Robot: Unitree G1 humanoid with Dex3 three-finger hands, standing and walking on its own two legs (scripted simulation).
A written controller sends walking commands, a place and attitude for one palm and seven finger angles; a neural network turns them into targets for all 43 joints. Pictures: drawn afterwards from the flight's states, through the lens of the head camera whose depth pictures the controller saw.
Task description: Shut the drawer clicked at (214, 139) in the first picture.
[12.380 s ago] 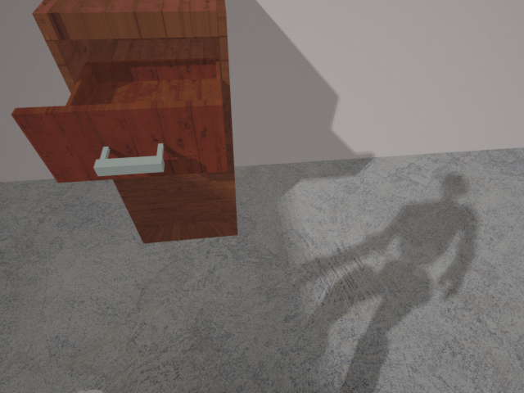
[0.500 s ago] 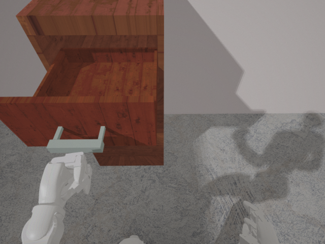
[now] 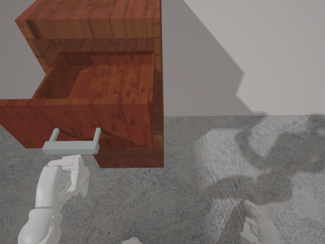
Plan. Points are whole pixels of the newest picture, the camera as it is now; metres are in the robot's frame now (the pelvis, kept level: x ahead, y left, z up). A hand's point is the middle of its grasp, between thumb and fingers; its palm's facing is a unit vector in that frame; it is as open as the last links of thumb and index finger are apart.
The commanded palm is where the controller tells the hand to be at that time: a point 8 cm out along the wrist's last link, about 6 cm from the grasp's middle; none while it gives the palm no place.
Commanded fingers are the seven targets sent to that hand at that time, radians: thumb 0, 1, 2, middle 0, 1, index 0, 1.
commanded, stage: push the drawer shut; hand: left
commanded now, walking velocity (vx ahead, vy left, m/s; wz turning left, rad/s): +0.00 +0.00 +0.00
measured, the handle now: (74, 139) +0.34 +0.24 +0.07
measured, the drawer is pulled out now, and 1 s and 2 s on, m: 0.29 0.18 0.05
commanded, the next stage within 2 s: none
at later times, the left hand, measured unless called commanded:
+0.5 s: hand (86, 154) +0.30 +0.20 +0.07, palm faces +0.05 -1.00 -0.05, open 2.9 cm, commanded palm +0.29 +0.25 +0.08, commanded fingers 0.00 0.90 0.90 -1.40 -1.60 -1.40 -1.60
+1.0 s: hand (92, 132) +0.37 +0.20 +0.07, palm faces +0.04 -1.00 -0.03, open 2.9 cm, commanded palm +0.35 +0.25 +0.08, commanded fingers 0.00 0.90 0.90 -1.40 -1.60 -1.40 -1.60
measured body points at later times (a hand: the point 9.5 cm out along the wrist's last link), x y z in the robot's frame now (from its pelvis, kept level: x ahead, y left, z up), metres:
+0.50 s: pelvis -0.01 +0.00 +0.00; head +0.03 -0.01 +0.45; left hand +0.29 +0.25 +0.08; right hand +0.14 -0.25 -0.10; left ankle +0.04 +0.14 -0.69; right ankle -0.03 -0.10 -0.69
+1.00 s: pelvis -0.01 +0.02 +0.00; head +0.04 +0.02 +0.45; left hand +0.36 +0.26 +0.08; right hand +0.09 -0.24 -0.11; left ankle +0.04 +0.14 -0.69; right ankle -0.03 -0.10 -0.69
